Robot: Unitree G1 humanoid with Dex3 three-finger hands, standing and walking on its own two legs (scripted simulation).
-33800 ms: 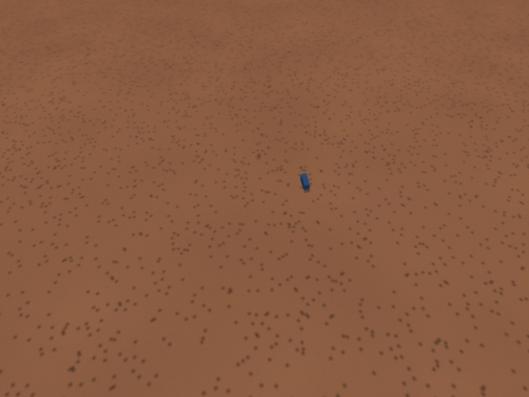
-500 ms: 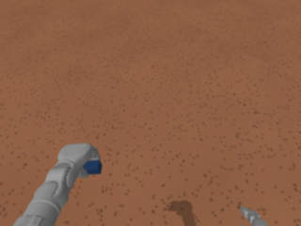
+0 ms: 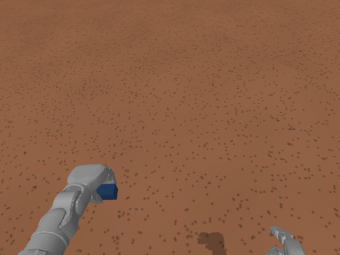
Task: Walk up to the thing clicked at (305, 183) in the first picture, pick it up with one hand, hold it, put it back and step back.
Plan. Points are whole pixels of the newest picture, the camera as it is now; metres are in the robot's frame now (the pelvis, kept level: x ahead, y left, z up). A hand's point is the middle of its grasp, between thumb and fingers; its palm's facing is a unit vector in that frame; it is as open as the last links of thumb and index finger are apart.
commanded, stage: hold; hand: left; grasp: from above
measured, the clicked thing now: (100, 192) +0.31 +0.22 -0.07
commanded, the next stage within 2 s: crouch in 0.88 s
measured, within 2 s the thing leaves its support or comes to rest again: neither
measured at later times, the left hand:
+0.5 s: hand (93, 191) +0.29 +0.22 -0.02, palm faces -0.46 -0.05 -0.89, open 6.3 cm
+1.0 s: hand (94, 185) +0.31 +0.22 -0.02, palm faces -0.46 -0.04 -0.89, open 6.3 cm
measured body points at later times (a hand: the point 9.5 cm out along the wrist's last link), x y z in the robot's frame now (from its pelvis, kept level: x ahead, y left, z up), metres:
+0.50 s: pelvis +0.00 +0.00 +0.01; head +0.01 -0.02 +0.46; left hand +0.31 +0.22 +0.03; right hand +0.16 -0.25 -0.11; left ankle +0.02 +0.13 -0.72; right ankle +0.03 -0.14 -0.72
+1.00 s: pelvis +0.02 +0.00 +0.01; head +0.03 -0.02 +0.46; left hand +0.33 +0.22 +0.03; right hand +0.16 -0.25 -0.10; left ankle +0.02 +0.13 -0.72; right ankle +0.03 -0.14 -0.72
